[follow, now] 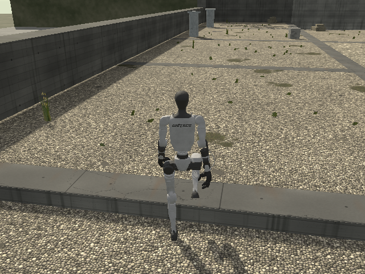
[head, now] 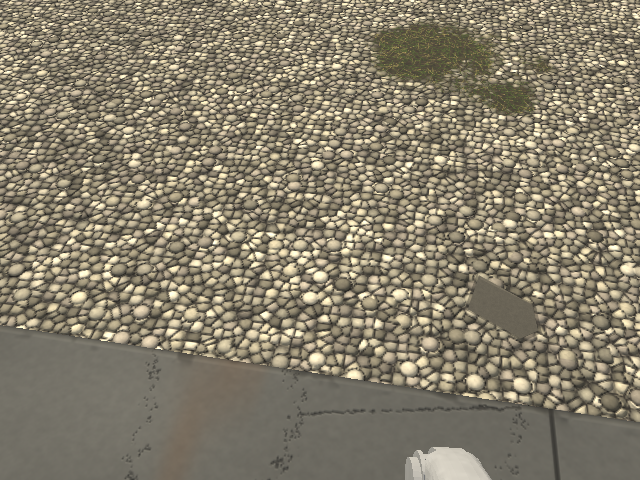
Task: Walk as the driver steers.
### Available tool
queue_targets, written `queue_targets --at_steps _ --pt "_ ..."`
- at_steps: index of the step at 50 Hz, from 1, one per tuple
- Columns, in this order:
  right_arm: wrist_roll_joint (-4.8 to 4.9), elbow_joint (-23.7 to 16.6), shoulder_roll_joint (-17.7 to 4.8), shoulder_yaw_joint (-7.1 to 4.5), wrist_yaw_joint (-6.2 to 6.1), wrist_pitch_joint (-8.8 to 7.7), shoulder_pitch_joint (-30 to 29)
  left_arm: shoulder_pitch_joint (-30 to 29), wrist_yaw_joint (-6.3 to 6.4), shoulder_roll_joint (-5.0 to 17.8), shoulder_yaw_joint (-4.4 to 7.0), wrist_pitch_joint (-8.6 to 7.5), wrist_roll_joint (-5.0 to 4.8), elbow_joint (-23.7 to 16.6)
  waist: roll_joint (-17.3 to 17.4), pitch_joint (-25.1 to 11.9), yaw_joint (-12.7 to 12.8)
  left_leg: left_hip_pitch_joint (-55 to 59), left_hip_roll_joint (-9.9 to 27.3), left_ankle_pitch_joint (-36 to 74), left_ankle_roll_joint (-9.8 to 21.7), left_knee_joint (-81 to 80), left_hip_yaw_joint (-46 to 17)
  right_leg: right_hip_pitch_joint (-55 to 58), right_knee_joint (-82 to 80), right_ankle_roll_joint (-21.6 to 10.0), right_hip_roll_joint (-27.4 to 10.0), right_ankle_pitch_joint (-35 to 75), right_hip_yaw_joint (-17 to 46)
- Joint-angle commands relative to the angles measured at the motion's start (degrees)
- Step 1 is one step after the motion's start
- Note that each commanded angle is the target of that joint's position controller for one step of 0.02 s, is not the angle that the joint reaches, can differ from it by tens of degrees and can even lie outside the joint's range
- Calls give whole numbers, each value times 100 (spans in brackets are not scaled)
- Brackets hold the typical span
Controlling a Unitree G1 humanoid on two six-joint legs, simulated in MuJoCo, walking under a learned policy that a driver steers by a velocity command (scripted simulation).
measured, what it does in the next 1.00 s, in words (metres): climbs: right foot 0.17 m higher, then left foot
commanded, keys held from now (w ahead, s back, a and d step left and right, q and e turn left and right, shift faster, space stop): w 1.00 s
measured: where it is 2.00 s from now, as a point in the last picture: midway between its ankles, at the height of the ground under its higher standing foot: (374, 210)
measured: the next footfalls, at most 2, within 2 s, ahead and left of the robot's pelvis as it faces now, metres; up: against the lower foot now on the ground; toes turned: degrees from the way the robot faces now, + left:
right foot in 0.18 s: +0.29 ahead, -0.12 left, +0.17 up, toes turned -6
left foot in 0.74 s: +0.60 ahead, -0.01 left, +0.18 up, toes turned +3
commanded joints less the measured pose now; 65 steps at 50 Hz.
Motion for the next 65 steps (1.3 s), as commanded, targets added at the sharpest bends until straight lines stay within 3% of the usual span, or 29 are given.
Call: queue_targets --at_steps 1,5,8,9,10,11,12,14,15,17,18,19,20,24,30,33,36,37,38,39,40,42,47,52,58,61,63,64,65 --pt "97 6 -536 53 -56 -76 143 -1835 -1 -178 -315 -139 -19 -1467 116 1212 140 -395 1525 -704 523 -1692 -1353 -1559 -849 -107 -289 -240 -161" --pt "302 -193 -656 52 -372 129 159 -1472 -184 -228 -416 27 -73 -1510 169 436 99 -328 1391 3594 784 -2633 -347 1685 -3820 -241 -227 -129 -920" --pt "257 -438 -1507 -163 -225 88 203 250 -179 342 -125 -68 -251 -912 1213 -1256 933 875 1741 10241 732 24 -195 4239 -5217 -405 742 -499 -1149" --pt "271 -536 -1696 -290 -115 47 -121 1169 -195 737 62 -128 -67 -710 1446 -1807 1436 912 1704 10372 541 1499 -166 5136 -5846 -608 592 -390 -308" --pt "466 -902 -1369 -297 57 -50 -182 1862 -156 1337 297 -137 23 -312 267 -2112 1456 -952 968 8325 261 3499 -266 6387 -7295 -1053 -555 -1542 2310" --pt "199 -1187 -914 -352 281 -96 -737 2071 -98 1979 529 -5 -12 -21 -1196 -1981 1415 -2277 -382 1242 18 5883 -611 6687 -10201 -1374 -1419 -1737 5458" --pt "-24 -1400 -524 -377 329 -108 -730 1288 -83 1904 564 -8 -38 4 -846 -1566 879 -3318 -302 917 99 7914 -1655 6291 -10549 -1235 -1680 -1578 6178" --pt "-59 -2093 -149 -257 143 -25 -1640 676 -177 988 411 -250 44 492 354 296 248 -4227 221 1073 359 8284 -1190 4516 -10067 -764 -1490 -1324 4208" --pt "-67 -2237 4 -205 4 68 -1617 721 -229 418 285 -407 113 722 554 527 -21 -4183 314 1038 472 8204 -1305 4081 -9846 -476 -1253 -214 3248" --pt "41 -2330 198 -115 -99 266 -1378 655 -310 11 192 -594 125 1068 -26 511 -426 -4457 159 807 540 8704 -1508 3832 -10076 -267 -1012 590 2143" --pt "-10 -2419 275 -63 -141 325 -1345 742 -348 194 240 -661 43 1269 -219 552 -609 -4703 165 848 533 8513 -1579 3973 -10038 -125 -844 1212 1609" --pt "21 -2390 6 -108 -146 378 -1258 657 -382 426 282 -707 22 1178 -75 672 -684 -4569 205 879 453 7411 -1466 3923 -10344 -61 -678 1317 1045" --pt "39 -2441 -84 -114 -115 407 -1620 471 -335 519 309 -665 -6 1105 32 681 -594 -4165 207 1295 326 6365 -1286 3675 -10698 -5 -433 1037 539" --pt "45 -2500 -458 -257 97 353 -2451 1676 -174 908 378 -802 -228 1179 -126 108 50 -3736 298 2454 114 4337 -39 5449 -11338 116 -224 3904 13" --pt "112 -2780 -284 -178 234 365 -3704 2444 -29 1014 405 -692 -73 1001 -638 435 553 -3476 250 2129 -19 1486 303 7593 -11638 42 -583 4999 181" --pt "44 -2695 -513 -255 126 370 -3494 2490 27 1131 425 -678 -53 1016 -696 345 378 -2601 -58 1576 230 892 436 8138 -11003 48 -801 6977 6" --pt "21 -2176 -894 -448 -2 265 -2094 2397 99 1356 505 -587 0 1005 -666 -128 -262 -1255 -280 1003 561 317 252 8306 -9229 28 -943 7916 71" --pt "-31 -1924 -960 -502 -57 187 -1323 2129 85 1381 503 -572 -58 899 -513 -441 -683 49 51 1273 738 97 -63 7415 -8215 -41 -848 6948 7" --pt "-164 -1852 -1362 -616 -112 139 -566 2101 53 1082 430 -593 -62 626 154 -1136 -840 1463 1382 862 1012 348 -1472 6092 -6558 -106 -445 4335 -144" --pt "-105 -1807 -1538 -670 -73 166 -745 2698 -56 688 390 -584 -291 520 1628 -1490 -297 2637 2697 811 2115 -341 -4507 3855 -4493 202 822 -246 23" --pt "52 -1961 -1241 -628 -23 187 -1345 2079 -36 1163 497 -578 -112 459 308 -762 -201 1889 2378 444 1858 -723 -4043 3269 -4426 82 378 280 680" --pt "42 -1939 -725 -465 24 96 -1753 1379 -116 1171 518 -649 -140 258 -240 247 52 518 1957 1445 1464 -1083 -2684 3443 -4939 99 78 946 663" --pt "121 -1573 -805 -404 -30 -142 -1212 1301 -303 862 451 -352 85 153 241 474 349 -72 1290 2550 963 -1441 -1376 3472 -5888 381 -247 1253 322" --pt "108 -1459 -901 -380 39 -122 -688 -138 -401 766 352 -278 39 -331 415 660 -14 51 902 3643 571 -1503 -737 3282 -7715 523 -279 2389 -191" --pt "61 -1288 -1009 -369 -80 -98 -329 -941 -369 845 304 -316 -47 -594 511 678 -185 1158 1285 4302 377 -1385 -327 3485 -9045 202 -8 2724 -399" --pt "17 -1253 -1150 -389 -204 -45 -544 -439 -290 1012 393 -320 1 -470 634 366 171 1601 1481 6258 319 -437 -12 4166 -9171 -161 430 1944 -508" --pt "7 -1274 -1283 -423 -239 56 -692 873 -234 1222 539 -373 88 -48 528 -275 769 1297 1410 6323 204 1414 241 5637 -9660 -462 723 1858 -512" --pt "39 -1458 -1255 -400 -240 61 -787 1757 -201 1561 669 -390 202 165 254 -789 1110 121 1271 4737 125 2947 360 7054 -9667 -758 19 1617 417" --pt "189 -1731 -788 -313 -129 44 -336 1946 -185 2187 850 -368 225 155 -1089 -1336 752 -2209 118 426 -159 5353 412 8676 -10006 -1761 -1641 1629 3414"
